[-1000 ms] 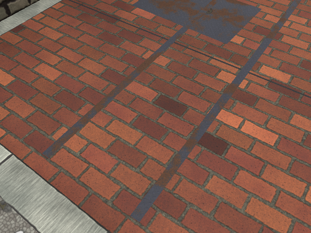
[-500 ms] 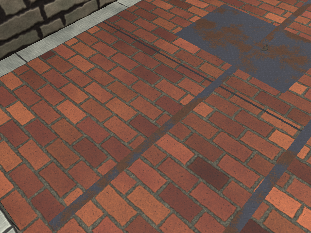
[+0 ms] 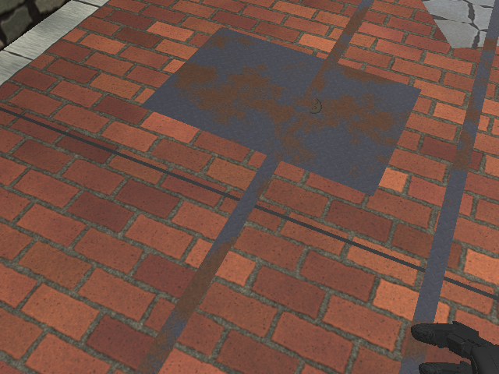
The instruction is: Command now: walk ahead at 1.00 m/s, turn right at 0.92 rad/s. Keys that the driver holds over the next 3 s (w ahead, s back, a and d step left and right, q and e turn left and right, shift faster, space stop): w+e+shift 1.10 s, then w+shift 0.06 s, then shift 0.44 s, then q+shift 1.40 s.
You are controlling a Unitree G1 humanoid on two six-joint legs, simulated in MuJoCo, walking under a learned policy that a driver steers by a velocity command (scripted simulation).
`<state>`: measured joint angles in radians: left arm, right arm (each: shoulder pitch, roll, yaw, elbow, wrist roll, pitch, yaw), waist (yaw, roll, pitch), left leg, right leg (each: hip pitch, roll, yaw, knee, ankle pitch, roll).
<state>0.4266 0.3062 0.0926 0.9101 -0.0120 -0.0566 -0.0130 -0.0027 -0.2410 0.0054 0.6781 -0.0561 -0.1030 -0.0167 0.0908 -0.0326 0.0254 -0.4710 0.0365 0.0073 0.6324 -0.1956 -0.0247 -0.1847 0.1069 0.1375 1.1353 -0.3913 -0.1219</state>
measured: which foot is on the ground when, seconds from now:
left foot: down 0.00-0.36, up 0.38-0.74, down 0.76-1.00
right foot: up 0.00-0.34, down 0.36-0.76, up 0.78-1.00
